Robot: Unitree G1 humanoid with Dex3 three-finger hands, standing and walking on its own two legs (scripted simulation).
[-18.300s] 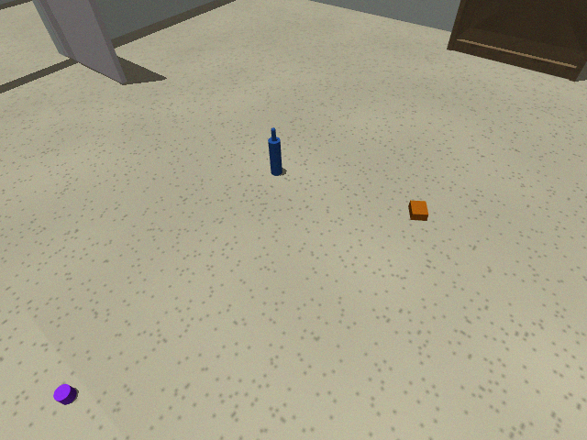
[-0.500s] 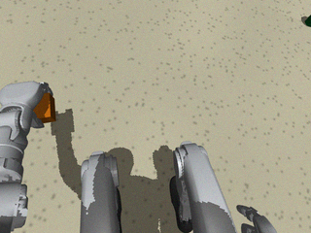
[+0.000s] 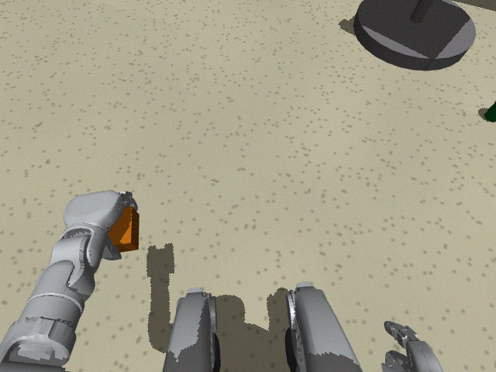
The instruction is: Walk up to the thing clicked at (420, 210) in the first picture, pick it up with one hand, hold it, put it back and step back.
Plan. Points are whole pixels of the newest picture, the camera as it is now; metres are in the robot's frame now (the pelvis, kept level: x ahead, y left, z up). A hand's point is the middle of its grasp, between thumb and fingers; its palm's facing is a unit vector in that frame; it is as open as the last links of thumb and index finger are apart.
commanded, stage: lift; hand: left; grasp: from above
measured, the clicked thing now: (111, 231) +0.38 +0.26 -0.10
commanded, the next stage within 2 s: hold in 0.64 s
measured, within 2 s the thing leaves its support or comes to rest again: neither
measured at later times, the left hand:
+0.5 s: hand (96, 201) +0.37 +0.22 +0.05, palm faces -0.43 -0.08 -0.90, open 9.8 cm
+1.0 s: hand (80, 175) +0.38 +0.22 +0.11, palm faces -0.43 -0.06 -0.90, open 9.8 cm
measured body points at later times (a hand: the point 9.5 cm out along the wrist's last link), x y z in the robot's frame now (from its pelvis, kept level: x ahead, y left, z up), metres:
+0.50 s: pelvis +0.04 -0.01 +0.13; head +0.11 -0.01 +0.57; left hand +0.39 +0.22 +0.10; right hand +0.13 -0.27 +0.00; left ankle +0.08 +0.12 -0.54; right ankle +0.08 -0.14 -0.54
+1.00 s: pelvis +0.07 +0.00 +0.17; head +0.10 -0.02 +0.62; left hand +0.40 +0.22 +0.16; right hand +0.18 -0.27 +0.05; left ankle +0.08 +0.12 -0.54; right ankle +0.08 -0.14 -0.54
